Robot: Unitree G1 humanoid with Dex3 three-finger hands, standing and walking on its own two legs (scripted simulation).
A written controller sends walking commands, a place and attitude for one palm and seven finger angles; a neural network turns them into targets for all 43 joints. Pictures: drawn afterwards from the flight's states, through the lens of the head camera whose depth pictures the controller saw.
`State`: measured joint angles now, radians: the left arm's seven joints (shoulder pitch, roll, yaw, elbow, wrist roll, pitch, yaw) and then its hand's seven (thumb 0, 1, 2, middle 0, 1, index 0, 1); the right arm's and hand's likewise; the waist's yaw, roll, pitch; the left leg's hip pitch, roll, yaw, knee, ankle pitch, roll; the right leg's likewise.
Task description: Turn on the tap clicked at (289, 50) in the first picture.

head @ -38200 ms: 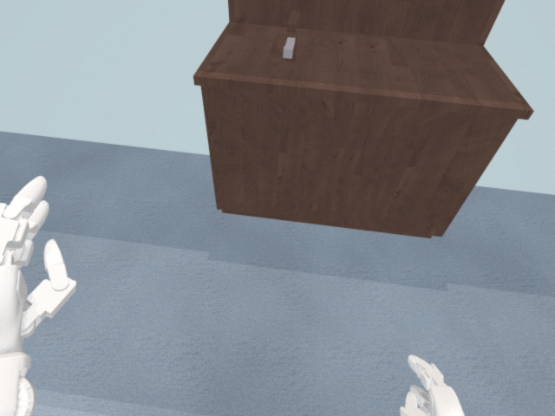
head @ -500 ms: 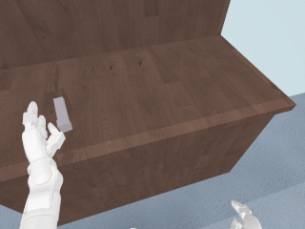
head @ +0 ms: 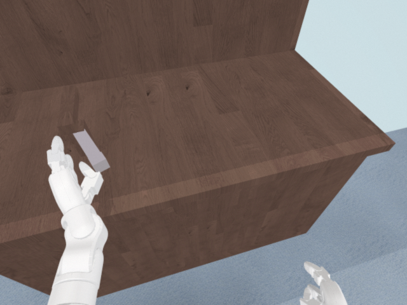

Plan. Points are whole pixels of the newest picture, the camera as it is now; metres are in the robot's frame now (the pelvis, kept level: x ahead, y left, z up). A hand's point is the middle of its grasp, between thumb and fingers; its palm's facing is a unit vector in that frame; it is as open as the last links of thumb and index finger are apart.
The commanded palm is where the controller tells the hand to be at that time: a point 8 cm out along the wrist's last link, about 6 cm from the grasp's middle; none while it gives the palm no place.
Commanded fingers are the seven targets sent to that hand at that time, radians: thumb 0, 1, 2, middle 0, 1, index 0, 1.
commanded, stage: push the lever round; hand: left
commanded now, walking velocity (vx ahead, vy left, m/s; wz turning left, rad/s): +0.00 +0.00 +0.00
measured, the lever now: (99, 162) +0.36 +0.24 +0.08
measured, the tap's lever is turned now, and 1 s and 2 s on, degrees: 22 49 73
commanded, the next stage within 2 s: lift the hand up off the lever in 1.98 s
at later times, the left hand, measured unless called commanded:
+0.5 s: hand (115, 168) +0.35 +0.21 +0.08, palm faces +0.69 -0.72 -0.06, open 7.7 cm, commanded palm +0.30 +0.23 +0.08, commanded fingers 0.00 0.90 0.90 -0.15 -0.15 -0.15 -0.15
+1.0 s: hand (129, 158) +0.38 +0.19 +0.08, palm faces +0.77 -0.64 -0.08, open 7.7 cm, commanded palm +0.33 +0.20 +0.08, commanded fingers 0.00 0.90 0.90 -0.15 -0.15 -0.15 -0.15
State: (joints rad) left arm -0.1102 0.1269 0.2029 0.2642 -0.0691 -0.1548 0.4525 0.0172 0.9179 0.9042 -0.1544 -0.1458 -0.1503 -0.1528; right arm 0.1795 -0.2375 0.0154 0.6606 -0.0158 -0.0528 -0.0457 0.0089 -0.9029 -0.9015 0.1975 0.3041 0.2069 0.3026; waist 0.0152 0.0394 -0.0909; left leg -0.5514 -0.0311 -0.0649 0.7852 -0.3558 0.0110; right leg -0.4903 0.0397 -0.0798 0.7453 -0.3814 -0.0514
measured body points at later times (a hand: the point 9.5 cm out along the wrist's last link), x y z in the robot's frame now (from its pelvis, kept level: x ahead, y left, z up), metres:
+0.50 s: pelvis +0.00 +0.00 +0.00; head +0.02 +0.00 +0.45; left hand +0.31 +0.24 +0.08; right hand +0.17 -0.23 -0.10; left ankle +0.02 +0.11 -0.71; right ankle +0.00 -0.09 -0.71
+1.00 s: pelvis -0.01 -0.01 +0.00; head +0.02 -0.01 +0.44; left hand +0.34 +0.22 +0.08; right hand +0.15 -0.24 -0.12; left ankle +0.02 +0.11 -0.71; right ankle +0.00 -0.09 -0.71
